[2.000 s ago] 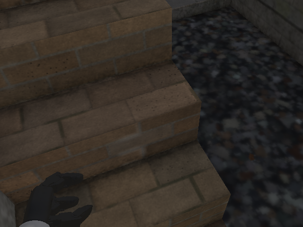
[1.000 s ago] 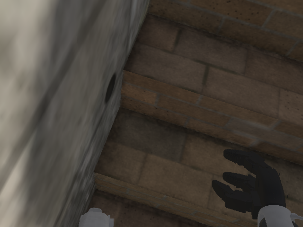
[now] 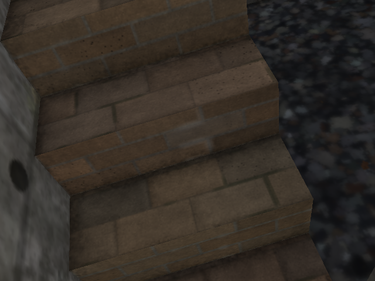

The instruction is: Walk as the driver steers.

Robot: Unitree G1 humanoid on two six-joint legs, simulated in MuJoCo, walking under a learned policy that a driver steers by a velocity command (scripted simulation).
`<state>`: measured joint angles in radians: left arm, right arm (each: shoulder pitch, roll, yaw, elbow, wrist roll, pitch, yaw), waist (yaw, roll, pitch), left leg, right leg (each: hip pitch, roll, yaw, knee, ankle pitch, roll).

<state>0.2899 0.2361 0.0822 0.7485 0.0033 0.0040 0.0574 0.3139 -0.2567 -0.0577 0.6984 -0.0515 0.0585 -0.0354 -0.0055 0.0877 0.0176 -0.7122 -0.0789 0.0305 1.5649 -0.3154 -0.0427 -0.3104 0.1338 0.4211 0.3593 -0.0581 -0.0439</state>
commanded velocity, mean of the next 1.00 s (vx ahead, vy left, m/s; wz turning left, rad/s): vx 0.34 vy -0.02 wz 0.33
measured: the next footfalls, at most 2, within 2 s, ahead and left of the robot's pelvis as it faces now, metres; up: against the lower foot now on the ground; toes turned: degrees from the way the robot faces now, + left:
left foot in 0.28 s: -0.01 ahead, +0.16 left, +0.00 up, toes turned -1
right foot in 0.88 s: +0.10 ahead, +0.01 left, +0.00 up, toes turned +20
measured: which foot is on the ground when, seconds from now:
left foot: up 0.00-0.26, down 0.28-0.88, up 0.90-1.00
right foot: down 0.00-0.24, up 0.26-0.86, down 0.88-1.00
